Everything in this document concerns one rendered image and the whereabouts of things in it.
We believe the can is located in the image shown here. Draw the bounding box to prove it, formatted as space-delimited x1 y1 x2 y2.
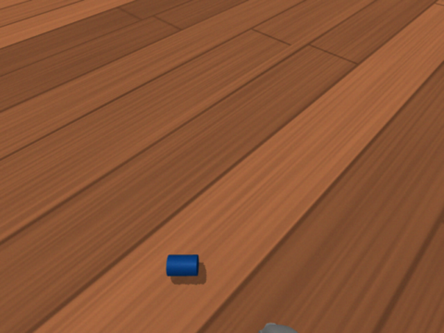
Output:
166 255 198 276

